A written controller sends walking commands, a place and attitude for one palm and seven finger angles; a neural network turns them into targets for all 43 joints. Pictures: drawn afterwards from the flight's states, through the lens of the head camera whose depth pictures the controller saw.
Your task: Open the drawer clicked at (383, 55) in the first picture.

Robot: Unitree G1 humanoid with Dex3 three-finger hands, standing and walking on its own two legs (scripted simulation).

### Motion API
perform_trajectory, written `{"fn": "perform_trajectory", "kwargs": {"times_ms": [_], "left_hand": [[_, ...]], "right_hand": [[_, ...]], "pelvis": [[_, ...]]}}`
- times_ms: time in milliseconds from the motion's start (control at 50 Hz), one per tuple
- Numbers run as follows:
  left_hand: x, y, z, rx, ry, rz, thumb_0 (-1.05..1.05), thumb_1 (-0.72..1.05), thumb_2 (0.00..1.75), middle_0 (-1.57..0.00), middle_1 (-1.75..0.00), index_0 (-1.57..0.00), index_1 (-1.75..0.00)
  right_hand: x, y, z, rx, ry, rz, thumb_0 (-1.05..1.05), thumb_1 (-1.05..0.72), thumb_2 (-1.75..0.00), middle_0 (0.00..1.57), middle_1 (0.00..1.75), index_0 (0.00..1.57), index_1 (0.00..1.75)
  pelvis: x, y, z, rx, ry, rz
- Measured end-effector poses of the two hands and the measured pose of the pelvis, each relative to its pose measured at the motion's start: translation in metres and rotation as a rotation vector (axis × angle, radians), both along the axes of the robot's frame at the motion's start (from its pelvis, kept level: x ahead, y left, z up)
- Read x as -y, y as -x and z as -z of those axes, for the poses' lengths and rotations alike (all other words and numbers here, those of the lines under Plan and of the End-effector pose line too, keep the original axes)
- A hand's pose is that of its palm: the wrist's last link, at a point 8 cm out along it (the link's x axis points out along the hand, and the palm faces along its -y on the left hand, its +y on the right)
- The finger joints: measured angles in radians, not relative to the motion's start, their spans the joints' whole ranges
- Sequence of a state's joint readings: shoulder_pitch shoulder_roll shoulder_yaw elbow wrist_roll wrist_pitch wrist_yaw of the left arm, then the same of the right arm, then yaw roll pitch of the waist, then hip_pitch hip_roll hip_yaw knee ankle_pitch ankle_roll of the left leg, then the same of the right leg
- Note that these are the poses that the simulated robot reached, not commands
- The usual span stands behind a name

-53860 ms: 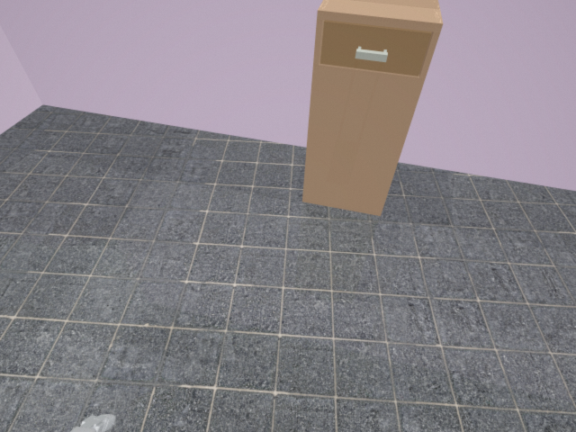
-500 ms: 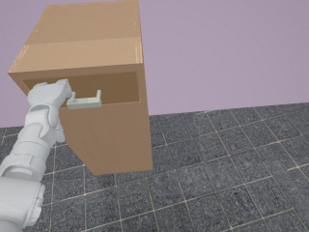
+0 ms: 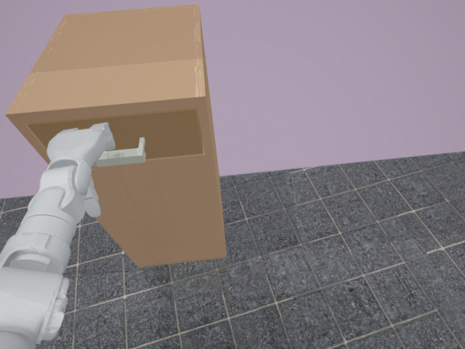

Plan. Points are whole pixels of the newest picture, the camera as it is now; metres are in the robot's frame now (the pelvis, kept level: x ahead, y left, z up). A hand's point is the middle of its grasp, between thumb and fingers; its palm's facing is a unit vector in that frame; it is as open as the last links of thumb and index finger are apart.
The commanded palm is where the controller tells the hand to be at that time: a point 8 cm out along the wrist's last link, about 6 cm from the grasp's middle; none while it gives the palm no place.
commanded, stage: move the hooked fingers above the handle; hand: left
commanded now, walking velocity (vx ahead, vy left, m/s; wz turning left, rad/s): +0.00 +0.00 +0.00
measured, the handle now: (121, 150) +0.52 +0.25 +0.02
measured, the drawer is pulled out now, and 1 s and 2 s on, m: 0.00 0.00 0.00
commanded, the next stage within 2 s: lift the fingers back up to retry in 0.10 s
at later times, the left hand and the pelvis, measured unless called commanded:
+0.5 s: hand (98, 161) +0.44 +0.26 +0.07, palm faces -0.14 -0.03 -0.99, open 13.9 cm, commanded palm +0.43 +0.26 +0.13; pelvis +0.00 +0.01 +0.00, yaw +0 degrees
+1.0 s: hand (104, 151) +0.45 +0.25 +0.08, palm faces -0.03 -0.04 -1.00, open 13.9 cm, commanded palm +0.43 +0.26 +0.13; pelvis +0.00 +0.01 -0.01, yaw +0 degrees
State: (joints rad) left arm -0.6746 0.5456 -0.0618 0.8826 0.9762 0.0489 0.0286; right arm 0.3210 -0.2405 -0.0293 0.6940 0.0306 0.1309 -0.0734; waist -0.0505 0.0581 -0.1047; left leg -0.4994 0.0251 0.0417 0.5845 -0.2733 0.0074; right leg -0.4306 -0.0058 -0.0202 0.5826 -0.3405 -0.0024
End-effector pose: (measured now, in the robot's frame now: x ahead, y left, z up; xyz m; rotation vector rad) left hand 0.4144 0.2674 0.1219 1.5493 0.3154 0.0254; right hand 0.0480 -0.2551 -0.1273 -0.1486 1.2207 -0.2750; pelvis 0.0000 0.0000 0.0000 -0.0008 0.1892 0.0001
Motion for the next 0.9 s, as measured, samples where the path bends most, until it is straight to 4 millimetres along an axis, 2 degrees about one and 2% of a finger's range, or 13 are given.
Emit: {"fn": "perform_trajectory", "kwargs": {"times_ms": [100,160,200,260,320,380,420,480,580,680,780,840,900], "left_hand": [[0.036,0.004,-0.005,0.104,0.036,0.262,-0.01,-0.49,0.3,-0.33,-1.2,-0.32,-1.2],[0.044,-0.003,-0.013,0.219,0.057,0.29,-0.01,-0.49,0.3,-0.33,-1.2,-0.32,-1.2],[0.038,-0.011,-0.016,0.274,0.046,0.233,0.0,-0.49,0.3,-0.32,-1.2,-0.32,-1.2],[0.018,-0.02,-0.018,0.282,-0.014,0.096,0.0,-0.49,0.3,-0.32,-1.2,-0.32,-1.2],[-0.005,-0.021,-0.015,0.206,-0.059,-0.031,0.0,-0.49,0.3,-0.32,-1.2,-0.31,-1.2],[-0.015,-0.017,-0.009,0.101,-0.048,-0.072,0.0,-0.49,0.3,-0.31,-1.2,-0.31,-1.2],[-0.014,-0.015,-0.005,0.047,-0.02,-0.036,-0.01,-0.49,0.3,-0.32,-1.2,-0.31,-1.2],[0.001,-0.015,-0.003,0.032,0.015,0.092,-0.01,-0.49,0.3,-0.32,-1.2,-0.31,-1.2],[0.025,-0.019,-0.009,0.158,0.065,0.256,-0.01,-0.49,0.3,-0.32,-1.2,-0.32,-1.2],[0.014,-0.024,-0.009,0.259,0.034,0.16,0.0,-0.49,0.3,-0.32,-1.2,-0.31,-1.2],[-0.005,-0.02,-0.002,0.196,-0.039,0.017,0.0,-0.49,0.3,-0.32,-1.2,-0.31,-1.2],[-0.003,-0.017,-0.003,0.153,-0.019,0.01,-0.01,-0.49,0.3,-0.32,-1.2,-0.31,-1.2],[0.008,-0.017,-0.008,0.136,0.009,0.064,-0.01,-0.49,0.3,-0.32,-1.2,-0.32,-1.2]], "right_hand": [[0.016,-0.001,-0.006,-0.006,0.072,-0.026,0.0,-0.9,-0.9,0.21,0.3,0.2,0.3],[0.023,-0.002,-0.007,0.007,0.088,-0.021,0.0,-0.9,-0.9,0.21,0.3,0.2,0.29],[0.024,-0.002,-0.007,0.016,0.087,-0.012,0.0,-0.9,-0.9,0.21,0.3,0.2,0.29],[0.023,0.001,-0.004,0.019,0.069,-0.001,0.0,-0.9,-0.9,0.2,0.3,0.2,0.29],[0.018,0.006,-0.001,0.006,0.042,0.013,0.0,-0.9,-0.9,0.2,0.3,0.2,0.29],[0.012,0.012,-0.001,-0.015,0.028,0.02,0.0,-0.9,-0.9,0.2,0.3,0.2,0.29],[0.009,0.015,-0.002,-0.03,0.033,0.02,0.0,-0.9,-0.9,0.21,0.3,0.2,0.29],[0.008,0.017,-0.004,-0.044,0.053,0.019,0.0,-0.9,-0.9,0.21,0.3,0.2,0.29],[0.007,0.016,-0.005,-0.041,0.066,0.023,0.0,-0.9,-0.9,0.21,0.3,0.2,0.29],[0.002,0.012,0.001,-0.03,0.032,0.016,0.0,-0.9,-0.9,0.21,0.3,0.2,0.29],[-0.005,0.009,0.006,-0.027,-0.009,0.007,0.0,-0.9,-0.9,0.21,0.3,0.2,0.29],[-0.006,0.007,0.004,-0.023,-0.008,0.008,0.0,-0.9,-0.9,0.21,0.3,0.2,0.29],[-0.004,0.004,0.0,-0.012,0.01,0.007,0.0,-0.9,-0.9,0.21,0.3,0.2,0.29]], "pelvis": [[0.0,0.004,0.003,0.003,0.009,-0.022],[-0.001,0.008,0.006,-0.01,0.01,-0.018],[-0.001,0.01,0.008,-0.022,0.009,-0.01],[-0.001,0.012,0.008,-0.039,0.008,0.003],[-0.002,0.01,0.007,-0.048,0.006,0.012],[-0.003,0.006,0.004,-0.04,0.008,0.008],[-0.003,0.004,0.003,-0.032,0.008,0.002],[-0.005,0.001,0.003,-0.024,0.011,-0.004],[-0.01,0.001,0.006,-0.032,0.014,0.002],[-0.013,0.003,0.009,-0.054,0.013,0.013],[-0.013,0.004,0.008,-0.059,0.012,0.012],[-0.012,0.002,0.006,-0.047,0.012,0.006],[-0.011,0.001,0.005,-0.031,0.013,-0.001]]}}
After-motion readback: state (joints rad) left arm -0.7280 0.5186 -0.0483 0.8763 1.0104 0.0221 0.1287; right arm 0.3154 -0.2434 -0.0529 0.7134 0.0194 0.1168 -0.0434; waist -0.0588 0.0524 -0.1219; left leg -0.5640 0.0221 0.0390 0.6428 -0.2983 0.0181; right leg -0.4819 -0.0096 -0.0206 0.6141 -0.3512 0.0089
